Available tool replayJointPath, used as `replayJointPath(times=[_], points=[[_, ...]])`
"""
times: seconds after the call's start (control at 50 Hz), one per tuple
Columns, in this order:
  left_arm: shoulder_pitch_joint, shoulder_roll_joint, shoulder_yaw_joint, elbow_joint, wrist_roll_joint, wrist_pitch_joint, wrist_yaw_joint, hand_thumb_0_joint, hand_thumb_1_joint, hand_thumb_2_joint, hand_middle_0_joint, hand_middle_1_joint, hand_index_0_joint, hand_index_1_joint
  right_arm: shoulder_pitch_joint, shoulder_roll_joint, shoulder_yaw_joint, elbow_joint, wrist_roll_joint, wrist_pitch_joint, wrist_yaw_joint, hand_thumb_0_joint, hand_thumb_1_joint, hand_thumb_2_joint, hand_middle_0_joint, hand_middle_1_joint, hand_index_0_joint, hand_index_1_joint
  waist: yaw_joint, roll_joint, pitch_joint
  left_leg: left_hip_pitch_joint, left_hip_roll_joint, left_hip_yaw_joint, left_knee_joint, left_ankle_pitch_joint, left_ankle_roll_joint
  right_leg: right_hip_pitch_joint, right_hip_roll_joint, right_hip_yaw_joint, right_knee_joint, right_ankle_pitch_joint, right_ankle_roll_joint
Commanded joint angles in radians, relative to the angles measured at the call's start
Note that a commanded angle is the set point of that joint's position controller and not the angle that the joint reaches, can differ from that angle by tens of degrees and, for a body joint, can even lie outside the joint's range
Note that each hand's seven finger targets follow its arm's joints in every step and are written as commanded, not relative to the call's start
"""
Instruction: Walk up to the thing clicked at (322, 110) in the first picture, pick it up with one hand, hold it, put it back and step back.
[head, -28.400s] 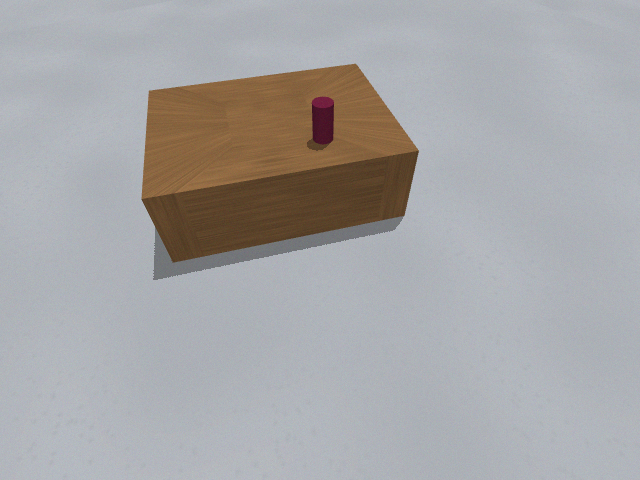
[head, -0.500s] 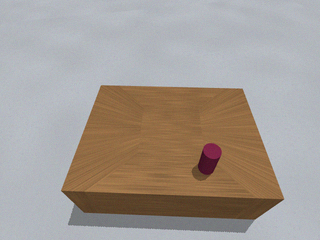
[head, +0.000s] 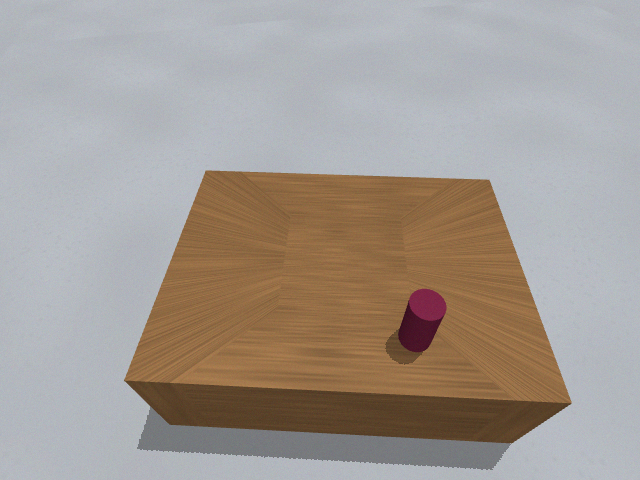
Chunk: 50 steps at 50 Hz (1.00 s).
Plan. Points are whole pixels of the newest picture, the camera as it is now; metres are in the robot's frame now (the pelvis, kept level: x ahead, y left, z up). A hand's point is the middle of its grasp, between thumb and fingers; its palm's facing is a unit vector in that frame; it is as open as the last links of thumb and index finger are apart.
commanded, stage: stand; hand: right
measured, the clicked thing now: (420, 321) +0.51 -0.21 -0.34
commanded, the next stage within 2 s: step back in 0.42 s
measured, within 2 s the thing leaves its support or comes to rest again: neither
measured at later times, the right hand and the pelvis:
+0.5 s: hand out of the picture +0.06 -0.26 -0.16, palm faces -0.02 +0.94 -0.35, open 7.4 cm; pelvis -0.01 +0.00 +0.00, yaw +1 degrees
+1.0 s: hand out of the picture -0.02 -0.25 -0.17, palm faces -0.13 +0.90 -0.41, open 7.4 cm; pelvis -0.11 +0.02 -0.03, yaw +4 degrees
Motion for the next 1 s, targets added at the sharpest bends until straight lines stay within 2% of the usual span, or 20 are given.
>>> replayJointPath(times=[0.0, 0.38, 0.4, 0.46, 0.56, 0.6, 0.62, 0.64, 0.66, 0.68, 0.72, 0.76, 0.82, 0.86, 0.88, 0.9, 0.92, 0.94, 0.96, 0.98], points=[[-0.026, 0.203, 0.039, -0.062, -0.005, -0.017, 0.015, 0.0, 0.9, 0.9, -0.2, -0.3, -0.2, -0.3, -0.044, -0.218, -0.041, -0.06, 0.004, -0.019, -0.016, 0.0, -0.9, -0.9, 0.2, 0.3, 0.2, 0.3, 0.007, 0.01, -0.078, 0.02, 0.115, -0.085, -0.032, 0.211, 0.029, 0.009, -0.106, 0.068, -0.037, 0.188, -0.038], [-0.028, 0.21, 0.041, -0.067, -0.006, -0.016, 0.014, 0.0, 0.9, 0.9, -0.2, -0.3, -0.2, -0.3, -0.036, -0.214, -0.04, -0.057, 0.005, -0.016, -0.011, 0.0, -0.9, -0.9, 0.2, 0.3, 0.2, 0.3, 0.003, 0.006, -0.051, -0.006, 0.111, -0.093, -0.057, 0.134, 0.027, -0.006, -0.102, 0.066, -0.052, 0.097, -0.04], [-0.028, 0.265, 0.088, -0.092, -0.022, -0.005, 0.016, 0.0, 0.9, 0.9, -0.2, -0.3, -0.2, -0.3, -0.063, -0.265, -0.061, -0.08, 0.007, 0.004, -0.005, 0.0, -0.9, -0.9, 0.2, 0.3, 0.2, 0.3, 0.013, 0.014, 0.058, -0.083, 0.097, -0.109, 0.05, 0.298, 0.065, -0.086, -0.078, 0.067, 0.049, 0.227, -0.047], [0.001, 0.235, 0.095, -0.133, -0.024, 0.006, 0.022, 0.0, 0.9, 0.9, -0.2, -0.3, -0.2, -0.3, -0.031, -0.263, -0.077, -0.128, 0.02, 0.017, -0.002, 0.0, -0.9, -0.9, 0.2, 0.3, 0.2, 0.3, -0.001, 0.049, -0.068, -0.08, 0.131, -0.123, 0.101, 0.4, 0.119, -0.047, -0.046, 0.03, 0.179, 0.241, -0.07], [0.039, 0.202, 0.096, -0.182, -0.015, 0.03, 0.017, 0.0, 0.9, 0.9, -0.2, -0.3, -0.2, -0.3, -0.069, -0.292, -0.106, -0.209, 0.013, 0.044, -0.002, 0.0, -0.9, -0.9, 0.2, 0.3, 0.2, 0.3, 0.013, 0.144, -0.112, -0.196, 0.186, -0.201, 0.108, 0.24, 0.195, -0.07, 0.006, 0.028, 0.348, 0.004, -0.082], [0.076, 0.224, 0.105, -0.187, -0.006, 0.031, 0.016, 0.0, 0.9, 0.9, -0.2, -0.3, -0.2, -0.3, -0.098, -0.27, -0.105, -0.243, 0.014, 0.055, -0.001, 0.0, -0.9, -0.9, 0.2, 0.3, 0.2, 0.3, 0.038, 0.079, -0.12, -0.243, 0.126, -0.166, 0.236, 0.138, 0.173, -0.085, -0.053, 0.092, 0.283, -0.005, -0.12], [0.079, 0.264, 0.116, -0.197, 0.001, 0.027, 0.016, 0.0, 0.9, 0.9, -0.2, -0.3, -0.2, -0.3, -0.105, -0.241, -0.1, -0.259, 0.02, 0.059, -0.001, 0.0, -0.9, -0.9, 0.2, 0.3, 0.2, 0.3, 0.05, -0.033, -0.106, -0.261, 0.022, -0.108, 0.388, 0.017, 0.114, -0.124, -0.155, 0.201, 0.132, 0.059, -0.173], [0.038, 0.339, 0.134, -0.22, 0.008, 0.022, 0.016, 0.0, 0.9, 0.9, -0.2, -0.3, -0.2, -0.3, -0.089, -0.198, -0.091, -0.269, 0.02, 0.065, -0.003, 0.0, -0.9, -0.9, 0.2, 0.3, 0.2, 0.3, 0.053, -0.218, -0.073, -0.308, -0.131, -0.034, 0.631, -0.263, 0.058, -0.174, -0.32, 0.386, -0.015, 0.156, -0.262], [-0.01, 0.371, 0.141, -0.265, 0.026, 0.015, 0.02, 0.0, 0.9, 0.9, -0.2, -0.3, -0.2, -0.3, -0.046, -0.207, -0.094, -0.274, 0.006, 0.075, -0.01, 0.0, -0.9, -0.9, 0.2, 0.3, 0.2, 0.3, 0.043, -0.222, -0.055, -0.348, -0.113, -0.127, 0.808, -0.422, 0.051, -0.225, -0.416, 0.475, -0.023, 0.226, -0.34], [-0.065, 0.349, 0.14, -0.289, 0.02, 0.014, 0.025, 0.0, 0.9, 0.9, -0.2, -0.3, -0.2, -0.3, 0.0, -0.237, -0.104, -0.262, 0.014, 0.081, -0.011, 0.0, -0.9, -0.9, 0.2, 0.3, 0.2, 0.3, 0.007, -0.151, -0.06, -0.332, -0.099, -0.183, 0.906, -0.394, 0.049, -0.252, -0.39, 0.397, 0.008, 0.262, -0.33], [-0.152, 0.297, 0.127, -0.316, 0.02, 0.014, 0.031, 0.0, 0.9, 0.9, -0.2, -0.3, -0.2, -0.3, 0.079, -0.247, -0.111, -0.246, 0.031, 0.078, -0.009, 0.0, -0.9, -0.9, 0.2, 0.3, 0.2, 0.3, -0.043, -0.132, -0.078, -0.315, -0.085, -0.16, 0.931, -0.312, 0.039, -0.23, -0.28, 0.233, 0.059, 0.248, -0.274], [-0.149, 0.291, 0.124, -0.337, 0.029, 0.012, 0.037, 0.0, 0.9, 0.9, -0.2, -0.3, -0.2, -0.3, 0.085, -0.247, -0.102, -0.257, 0.024, 0.072, -0.005, 0.0, -0.9, -0.9, 0.2, 0.3, 0.2, 0.3, -0.021, -0.15, -0.107, -0.311, -0.049, -0.135, 0.807, -0.309, 0.028, -0.155, -0.241, 0.17, 0.119, 0.258, -0.23], [-0.034, 0.283, 0.127, -0.326, 0.024, 0.022, 0.045, 0.0, 0.9, 0.9, -0.2, -0.3, -0.2, -0.3, 0.054, -0.225, -0.092, -0.283, 0.004, 0.062, -0.005, 0.0, -0.9, -0.9, 0.2, 0.3, 0.2, 0.3, 0.038, -0.185, -0.137, -0.341, -0.009, -0.084, 0.474, -0.337, 0.031, 0.034, -0.266, 0.197, 0.21, 0.359, -0.227], [-0.051, 0.303, 0.13, -0.34, 0.009, 0.033, 0.04, 0.0, 0.9, 0.9, -0.2, -0.3, -0.2, -0.3, 0.112, -0.223, -0.099, -0.264, -0.007, 0.052, -0.005, 0.0, -0.9, -0.9, 0.2, 0.3, 0.2, 0.3, 0.011, -0.203, -0.147, -0.24, -0.03, -0.024, 0.276, -0.239, 0.038, 0.004, -0.254, 0.179, 0.278, 0.406, -0.209], [-0.057, 0.3, 0.128, -0.347, -0.002, 0.043, 0.035, 0.0, 0.9, 0.9, -0.2, -0.3, -0.2, -0.3, 0.146, -0.224, -0.104, -0.245, -0.012, 0.043, -0.006, 0.0, -0.9, -0.9, 0.2, 0.3, 0.2, 0.3, -0.011, -0.162, -0.138, -0.15, -0.048, 0.019, 0.117, -0.062, 0.037, -0.071, -0.216, 0.137, 0.337, 0.37, -0.182], [-0.025, 0.25, 0.115, -0.358, -0.009, 0.05, 0.032, 0.0, 0.9, 0.9, -0.2, -0.3, -0.2, -0.3, 0.127, -0.269, -0.12, -0.259, -0.03, 0.036, -0.008, 0.0, -0.9, -0.9, 0.2, 0.3, 0.2, 0.3, 0.001, -0.039, -0.13, -0.078, 0.055, -0.13, 0.069, 0.107, 0.061, -0.198, -0.14, 0.094, 0.426, 0.199, -0.118], [-0.012, 0.185, 0.102, -0.375, -0.017, 0.052, 0.033, 0.0, 0.9, 0.9, -0.2, -0.3, -0.2, -0.3, 0.098, -0.37, -0.14, -0.282, -0.043, 0.033, -0.005, 0.0, -0.9, -0.9, 0.2, 0.3, 0.2, 0.3, 0.015, 0.235, -0.109, -0.013, 0.292, -0.468, 0.035, 0.305, 0.157, -0.42, 0.061, 0.024, 0.611, -0.251, -0.059], [-0.102, 0.235, 0.123, -0.378, -0.009, 0.055, 0.051, 0.0, 0.9, 0.9, -0.2, -0.3, -0.2, -0.3, 0.085, -0.451, -0.149, -0.295, -0.022, 0.031, 0.001, 0.0, -0.9, -0.9, 0.2, 0.3, 0.2, 0.3, -0.056, 0.285, -0.1, -0.15, 0.363, -0.555, 0.012, 0.405, 0.287, -0.39, 0.137, 0.166, 0.772, -0.52, -0.042], [-0.122, 0.242, 0.123, -0.365, -0.002, 0.057, 0.054, 0.0, 0.9, 0.9, -0.2, -0.3, -0.2, -0.3, 0.054, -0.399, -0.143, -0.293, -0.023, 0.027, -0.004, 0.0, -0.9, -0.9, 0.2, 0.3, 0.2, 0.3, -0.044, 0.193, -0.071, -0.17, 0.341, -0.491, 0.025, 0.408, 0.283, -0.398, 0.144, 0.239, 0.887, -0.485, -0.053], [-0.075, 0.228, 0.125, -0.359, -0.013, 0.057, 0.054, 0.0, 0.9, 0.9, -0.2, -0.3, -0.2, -0.3, -0.01, -0.341, -0.121, -0.31, -0.024, 0.028, -0.013, 0.0, -0.9, -0.9, 0.2, 0.3, 0.2, 0.3, 0.0, 0.126, -0.062, -0.12, 0.275, -0.349, 0.079, 0.466, 0.246, -0.456, 0.15, 0.251, 0.942, -0.419, -0.059]])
